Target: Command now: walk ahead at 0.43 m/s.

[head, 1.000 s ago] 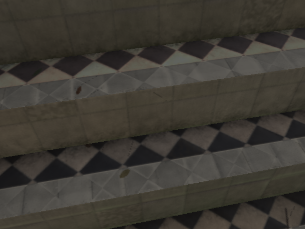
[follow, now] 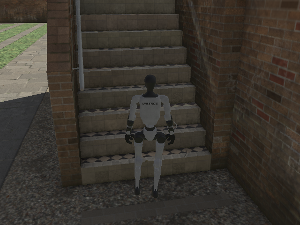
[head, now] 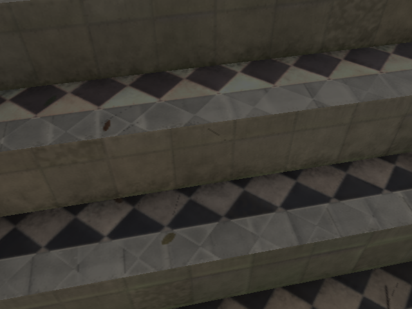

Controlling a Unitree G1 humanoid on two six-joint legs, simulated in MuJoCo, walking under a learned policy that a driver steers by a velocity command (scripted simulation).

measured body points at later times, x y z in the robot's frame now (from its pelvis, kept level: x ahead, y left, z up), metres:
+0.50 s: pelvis +0.00 +0.01 +0.00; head +0.00 +0.00 +0.45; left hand +0.11 +0.25 -0.13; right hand +0.12 -0.23 -0.13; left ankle -0.01 +0.14 -0.75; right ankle -0.06 -0.06 -0.75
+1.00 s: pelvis -0.01 +0.01 +0.00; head -0.01 +0.01 +0.45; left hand +0.11 +0.25 -0.13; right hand +0.12 -0.23 -0.13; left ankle -0.01 +0.14 -0.75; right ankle -0.06 -0.06 -0.75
